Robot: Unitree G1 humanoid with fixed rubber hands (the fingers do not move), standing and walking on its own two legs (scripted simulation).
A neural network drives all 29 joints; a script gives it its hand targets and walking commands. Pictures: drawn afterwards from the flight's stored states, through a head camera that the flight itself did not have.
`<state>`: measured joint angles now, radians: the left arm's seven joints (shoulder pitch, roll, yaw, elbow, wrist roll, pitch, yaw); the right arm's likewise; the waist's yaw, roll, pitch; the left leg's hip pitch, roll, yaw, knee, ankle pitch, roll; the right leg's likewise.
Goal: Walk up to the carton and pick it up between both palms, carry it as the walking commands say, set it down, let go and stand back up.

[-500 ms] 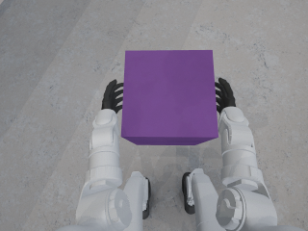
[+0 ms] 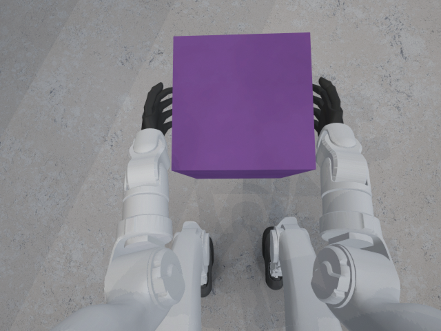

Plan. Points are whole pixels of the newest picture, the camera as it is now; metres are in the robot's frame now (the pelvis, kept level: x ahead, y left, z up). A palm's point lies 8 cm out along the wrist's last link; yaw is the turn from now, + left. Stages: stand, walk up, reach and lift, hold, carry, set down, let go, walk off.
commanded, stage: set down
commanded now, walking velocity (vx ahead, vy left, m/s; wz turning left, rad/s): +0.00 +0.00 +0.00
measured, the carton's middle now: (239, 123) +0.47 -0.01 -0.15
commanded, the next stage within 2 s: none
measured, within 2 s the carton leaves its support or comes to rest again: neither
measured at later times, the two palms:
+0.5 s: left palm (167, 128) +0.46 +0.14 -0.16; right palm (313, 124) +0.46 -0.16 -0.16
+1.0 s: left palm (177, 130) +0.49 +0.14 -0.25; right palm (301, 126) +0.49 -0.16 -0.25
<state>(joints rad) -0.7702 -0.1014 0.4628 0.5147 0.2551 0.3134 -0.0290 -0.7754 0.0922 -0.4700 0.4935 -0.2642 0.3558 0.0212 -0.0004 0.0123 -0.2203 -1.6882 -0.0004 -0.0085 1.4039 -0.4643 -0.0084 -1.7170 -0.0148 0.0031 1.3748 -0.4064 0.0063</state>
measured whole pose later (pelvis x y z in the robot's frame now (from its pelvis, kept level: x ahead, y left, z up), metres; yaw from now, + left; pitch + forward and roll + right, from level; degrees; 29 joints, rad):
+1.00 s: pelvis -0.03 +0.00 -0.14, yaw +0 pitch +48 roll +0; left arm -1.14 0.05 0.44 0.66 0.17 0.32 0.04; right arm -1.15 -0.06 -0.45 0.65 -0.17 0.34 -0.05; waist -0.01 0.01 -0.04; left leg -2.17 -0.02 -0.02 1.88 -0.55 -0.02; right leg -2.20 0.00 0.02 1.84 -0.48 0.01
